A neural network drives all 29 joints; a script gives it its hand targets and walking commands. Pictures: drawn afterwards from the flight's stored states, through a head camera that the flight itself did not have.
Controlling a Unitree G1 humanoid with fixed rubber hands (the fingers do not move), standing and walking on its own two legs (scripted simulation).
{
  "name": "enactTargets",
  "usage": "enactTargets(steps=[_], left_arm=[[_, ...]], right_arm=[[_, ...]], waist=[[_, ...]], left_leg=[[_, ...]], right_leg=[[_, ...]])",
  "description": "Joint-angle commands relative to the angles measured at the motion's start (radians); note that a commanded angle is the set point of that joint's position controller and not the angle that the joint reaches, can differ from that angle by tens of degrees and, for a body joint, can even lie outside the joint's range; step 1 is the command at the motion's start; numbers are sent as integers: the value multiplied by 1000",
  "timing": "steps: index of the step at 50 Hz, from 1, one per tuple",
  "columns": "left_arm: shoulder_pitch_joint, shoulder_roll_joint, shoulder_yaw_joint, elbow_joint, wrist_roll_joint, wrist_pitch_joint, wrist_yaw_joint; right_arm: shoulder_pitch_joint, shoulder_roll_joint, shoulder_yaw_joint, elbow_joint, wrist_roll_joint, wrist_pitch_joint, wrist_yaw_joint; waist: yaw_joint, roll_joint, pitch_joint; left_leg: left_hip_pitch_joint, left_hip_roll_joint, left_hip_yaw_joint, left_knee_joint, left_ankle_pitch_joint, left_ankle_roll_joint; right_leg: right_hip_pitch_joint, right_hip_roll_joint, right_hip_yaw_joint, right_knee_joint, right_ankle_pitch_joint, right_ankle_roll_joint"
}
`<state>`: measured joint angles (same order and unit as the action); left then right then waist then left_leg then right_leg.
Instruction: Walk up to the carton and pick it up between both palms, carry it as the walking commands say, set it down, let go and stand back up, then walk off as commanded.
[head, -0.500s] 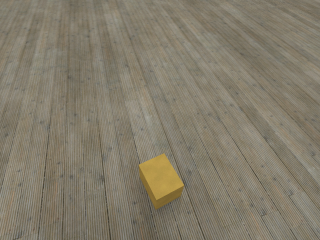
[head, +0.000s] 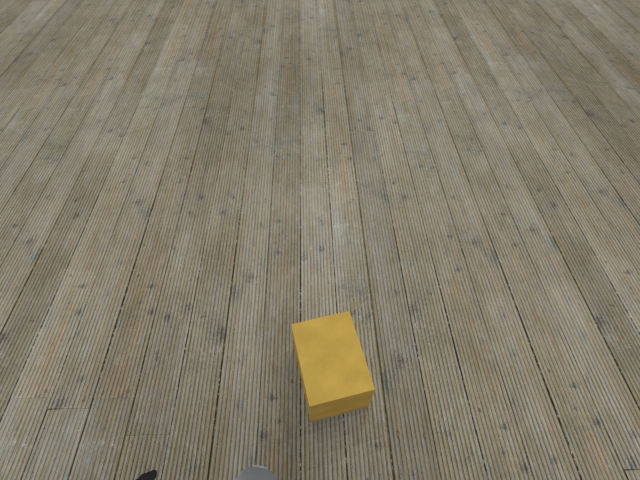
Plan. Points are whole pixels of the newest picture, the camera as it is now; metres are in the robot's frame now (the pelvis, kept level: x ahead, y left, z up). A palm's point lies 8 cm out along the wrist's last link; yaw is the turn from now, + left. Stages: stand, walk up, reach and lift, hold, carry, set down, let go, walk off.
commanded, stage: walk up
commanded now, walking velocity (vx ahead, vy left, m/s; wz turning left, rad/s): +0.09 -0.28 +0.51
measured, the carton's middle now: (330, 366) +0.49 -0.01 -0.67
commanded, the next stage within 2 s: none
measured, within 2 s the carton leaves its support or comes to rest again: neither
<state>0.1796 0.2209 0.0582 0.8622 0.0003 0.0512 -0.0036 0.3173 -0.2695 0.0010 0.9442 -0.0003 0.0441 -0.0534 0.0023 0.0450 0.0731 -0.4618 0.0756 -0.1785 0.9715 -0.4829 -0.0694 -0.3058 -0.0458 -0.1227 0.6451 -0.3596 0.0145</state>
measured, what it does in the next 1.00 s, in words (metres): steps to the right: left foot, then right foot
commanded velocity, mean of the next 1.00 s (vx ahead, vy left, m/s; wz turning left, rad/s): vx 0.00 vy -0.09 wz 0.24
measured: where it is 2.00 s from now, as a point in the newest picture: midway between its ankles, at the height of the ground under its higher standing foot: outside the picture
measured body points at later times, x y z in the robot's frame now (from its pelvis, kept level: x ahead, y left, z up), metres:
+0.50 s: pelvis +0.05 -0.07 +0.02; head +0.08 -0.02 +0.47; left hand +0.11 +0.19 -0.14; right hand +0.17 -0.33 -0.09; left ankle +0.04 +0.02 -0.72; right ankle +0.05 -0.25 -0.65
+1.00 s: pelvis +0.05 -0.11 +0.00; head +0.08 -0.13 +0.45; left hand +0.04 +0.16 -0.13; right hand +0.19 -0.34 -0.15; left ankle +0.01 -0.01 -0.71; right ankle +0.07 -0.24 -0.72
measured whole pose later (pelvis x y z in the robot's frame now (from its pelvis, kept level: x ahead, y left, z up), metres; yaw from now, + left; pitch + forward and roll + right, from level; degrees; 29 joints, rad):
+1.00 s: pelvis +0.05 -0.11 +0.00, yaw +14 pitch -1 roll -1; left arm 0.21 0.22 0.05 0.93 0.00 0.04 0.02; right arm 0.18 -0.26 0.00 0.90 0.00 0.07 -0.02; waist 0.00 0.07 0.10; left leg -0.29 -0.02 -0.03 0.73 -0.45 -0.02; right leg -0.26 -0.07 -0.12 0.66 -0.37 0.01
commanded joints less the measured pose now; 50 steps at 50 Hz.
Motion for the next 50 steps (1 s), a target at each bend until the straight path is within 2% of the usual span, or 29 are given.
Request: enactTargets(steps=[1, 3, 4, 7, 10, 11, 12, 13, 14, 15, 16, 18, 19, 21, 22, 23, 25, 28, 30, 31, 32, 33, 34, 37, 39, 40, 44, 47, 50], left_arm=[[152, 184, 28, 1, 50, -26, 22], [76, 153, 23, -22, 41, -25, 20], [96, 138, 16, -28, 41, -20, 26], [86, 153, 24, -7, 61, -27, 32], [124, 151, 34, 24, 60, -18, 33], [125, 154, 41, 17, 48, -20, 34], [106, 154, 31, 28, 40, -27, 31], [154, 98, 26, 1, 29, -35, 29], [130, 82, 25, 1, 35, -27, 30], [11, 119, 33, -24, 35, -19, 24], [11, 112, 35, -5, 35, -5, 24], [-35, 96, 24, -20, 30, 23, 12], [-35, 107, 28, -25, 31, 21, 12], [-4, 81, 22, -21, 20, 29, 9], [7, 104, 25, -43, 4, 17, 14], [24, 100, 34, -35, 14, 22, 11], [8, 78, 31, -49, 12, 19, 17], [4, 104, 31, -56, 10, 12, 27], [127, 107, 26, -17, 7, -20, 34], [169, 167, 31, 4, 17, -33, 37], [218, 276, 43, 5, 30, -51, 44], [214, 304, 47, 27, 26, -51, 44], [138, 281, 50, -4, 27, -47, 46], [-6, 196, 19, 9, 19, -54, 45], [0, 172, 0, 25, 16, -53, 39], [2, 158, 1, 23, 19, -55, 42], [75, 187, 33, 43, 49, -29, 44], [-15, 193, 26, 18, 36, -27, 42], [-30, 155, 17, 35, 26, -18, 27]], right_arm=[[-133, -94, -113, -132, -42, -11, 1], [-55, -100, -106, -94, -25, 5, 19], [-112, -73, -87, -125, -15, 12, 23], [-197, -22, -63, -171, -5, -1, 30], [-166, -10, -42, -173, 3, -20, 24], [-105, -12, -44, -144, -6, -34, 20], [27, -55, -59, -117, -9, -53, 11], [116, -187, -100, -81, -21, -63, -4], [113, -212, -107, -75, -20, -56, -2], [96, -160, -82, -42, -12, -52, -1], [86, -159, -81, -50, -11, -49, 2], [-36, -129, -78, -63, -24, -41, -6], [-83, -142, -70, -52, -29, -44, -8], [-129, -130, -78, -87, -27, -49, 6], [-162, -134, -78, -91, -35, -51, 16], [-108, -132, -85, -95, -32, -57, 18], [-117, -85, -78, -108, -29, -43, 24], [-165, -120, -90, -131, -40, -40, 30], [-175, -124, -87, -127, -28, -12, 31], [-149, -44, -64, -152, -27, -8, 29], [-129, -7, -58, -163, -26, -3, 23], [-133, -24, -68, -156, -30, 9, 15], [-100, -46, -79, -139, -31, 14, 28], [-79, -63, -84, -96, -32, 12, 37], [-63, -85, -86, -78, -22, 22, 38], [-35, -43, -73, -60, -6, 20, 36], [-209, -54, -72, -111, -20, 42, 51], [-109, -24, -45, -74, -13, 17, 51], [-9, -40, -50, -34, -30, -16, 39]], waist=[[72, -288, -31], [7, -190, -13], [26, -263, 5], [18, -238, -28], [20, -312, -105], [-21, -164, -162], [-111, -139, -271], [-130, 207, -293], [-107, 219, -306], [-120, 151, -311], [-102, 66, -201], [-59, 113, -44], [-44, 51, -25], [-21, 191, 8], [0, 263, 21], [-19, 215, -16], [-19, 271, -43], [6, 197, -33], [58, 168, -81], [58, -24, -131], [67, -266, -103], [95, -264, -97], [28, -131, -70], [-5, -277, -2], [-26, -267, -1], [-40, -260, -65], [76, -313, 27], [-3, -378, -8], [-45, -227, -61]], left_leg=[[-294, -6, 207, 286, -112, 25], [-210, -13, 228, 301, -51, 47], [-216, -38, 252, 204, -70, 46], [-90, -27, 247, 9, -65, 72], [56, -66, 290, -297, -38, 86], [221, -78, 296, -430, 118, 77], [485, 28, 201, -606, 416, 82], [708, 322, -174, -573, 1071, 173], [850, 434, -273, -459, 1527, 266], [802, 422, -294, -486, 1489, 363], [621, 404, -235, -506, 1377, 329], [440, 338, -182, -569, 1193, 308], [418, 287, -124, -594, 1079, 272], [293, 187, 27, -604, 946, 207], [268, 148, 41, -604, 911, 202], [268, 175, 6, -616, 928, 195], [251, 100, 64, -612, 748, 187], [227, 135, 10, -593, 692, 184], [151, 52, 89, -446, 501, 143], [46, -4, 135, -317, 308, 105], [-94, -136, 145, -96, -105, 62], [-59, -116, 54, 90, -172, 72], [-19, -119, 28, 129, -131, 81], [-36, -110, 61, 117, 34, 38], [-52, -128, 106, 177, -19, 16], [21, -115, 110, 97, -11, 28], [-34, -98, 133, -54, -60, 44], [154, -76, 189, -266, -39, 55], [375, -42, 177, -564, 356, 63]], right_leg=[[306, -280, 177, -313, 567, -166], [219, -275, 96, -307, 628, -179], [222, -250, 80, -314, 616, -175], [241, -259, 84, -270, 747, -214], [321, -228, 61, -139, 822, -160], [285, -186, 24, -43, 885, -125], [188, -141, -27, 98, 747, -48], [-114, -33, -30, 311, 69, 2], [-313, -3, 68, 374, -280, 5], [-347, -17, 112, 428, -274, 20], [-278, -34, 142, 450, -254, 26], [-277, -27, 152, 458, -167, 36], [-231, -45, 154, 356, -121, 33], [-139, -25, 121, 280, -41, 27], [-123, 7, 68, 213, -45, 32], [-111, 19, 52, 280, -23, 31], [-77, 25, 43, 192, -24, 32], [6, 6, 53, 46, -16, 23], [214, 0, -1, -222, 166, 13], [316, -168, 163, -302, 315, -25], [306, -437, 479, -354, 595, -103], [203, -480, 511, -377, 561, -175], [131, -457, 438, -375, 484, -186], [138, -284, 247, -330, 569, -135], [172, -295, 185, -219, 1045, -151], [155, -296, 159, -215, 1001, -181], [185, -351, 347, -338, 430, -210], [102, -286, 250, -266, 548, -190], [22, -200, 120, -140, 417, -106]])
